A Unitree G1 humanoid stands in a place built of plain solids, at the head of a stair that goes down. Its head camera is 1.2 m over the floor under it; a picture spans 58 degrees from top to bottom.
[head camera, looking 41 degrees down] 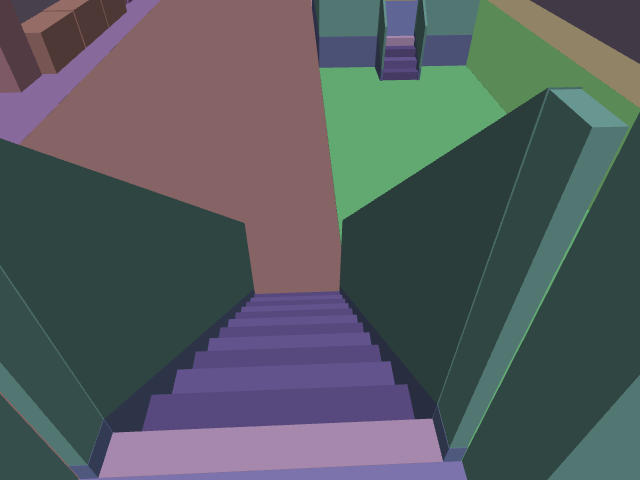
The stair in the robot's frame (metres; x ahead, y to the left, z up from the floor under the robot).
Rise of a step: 0.20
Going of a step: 0.23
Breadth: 0.91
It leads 3 degrees to the left of straight ahead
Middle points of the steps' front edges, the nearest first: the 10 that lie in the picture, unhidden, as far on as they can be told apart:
0.58 0.13 0.00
0.81 0.14 -0.20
1.04 0.15 -0.40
1.27 0.16 -0.61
1.50 0.17 -0.81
1.72 0.18 -1.01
1.95 0.19 -1.21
2.18 0.20 -1.42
2.41 0.21 -1.62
2.64 0.22 -1.82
